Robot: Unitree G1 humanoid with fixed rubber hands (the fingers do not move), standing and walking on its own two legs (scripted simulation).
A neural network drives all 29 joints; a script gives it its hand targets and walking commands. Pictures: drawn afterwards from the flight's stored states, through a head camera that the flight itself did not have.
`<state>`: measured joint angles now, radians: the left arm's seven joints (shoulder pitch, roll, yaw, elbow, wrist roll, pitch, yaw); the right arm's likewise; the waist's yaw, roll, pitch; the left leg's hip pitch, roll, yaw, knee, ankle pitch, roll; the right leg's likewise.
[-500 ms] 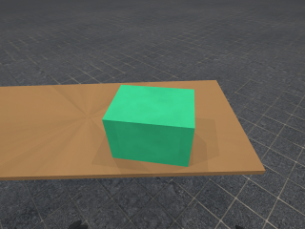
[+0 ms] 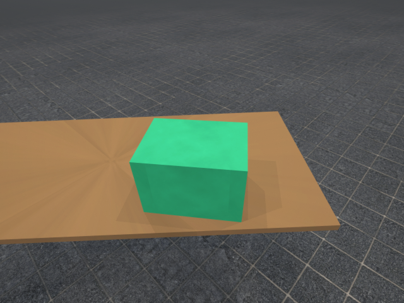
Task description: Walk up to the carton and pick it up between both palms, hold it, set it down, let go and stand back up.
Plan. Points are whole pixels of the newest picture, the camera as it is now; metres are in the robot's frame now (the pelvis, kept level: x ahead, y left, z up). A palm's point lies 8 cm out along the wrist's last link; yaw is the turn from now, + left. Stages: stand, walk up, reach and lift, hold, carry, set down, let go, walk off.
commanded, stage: stand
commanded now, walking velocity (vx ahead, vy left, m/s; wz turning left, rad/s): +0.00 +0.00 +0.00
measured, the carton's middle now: (195, 167) +0.55 +0.06 -0.03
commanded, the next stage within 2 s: none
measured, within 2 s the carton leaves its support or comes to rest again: neither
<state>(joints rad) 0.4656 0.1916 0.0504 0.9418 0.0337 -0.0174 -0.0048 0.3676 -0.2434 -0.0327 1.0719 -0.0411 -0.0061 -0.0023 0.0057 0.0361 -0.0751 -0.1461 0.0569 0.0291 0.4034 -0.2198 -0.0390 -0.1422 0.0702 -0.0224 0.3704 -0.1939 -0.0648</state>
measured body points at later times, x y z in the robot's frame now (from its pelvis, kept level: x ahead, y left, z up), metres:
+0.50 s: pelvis +0.00 +0.00 +0.00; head -0.03 -0.02 +0.45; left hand -0.03 +0.22 -0.15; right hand -0.04 -0.21 -0.17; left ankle +0.00 +0.14 -0.74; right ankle +0.01 -0.08 -0.74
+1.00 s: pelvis +0.01 -0.02 +0.00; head -0.01 -0.03 +0.45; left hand -0.04 +0.19 -0.16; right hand -0.05 -0.21 -0.18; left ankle +0.00 +0.14 -0.74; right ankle +0.01 -0.08 -0.74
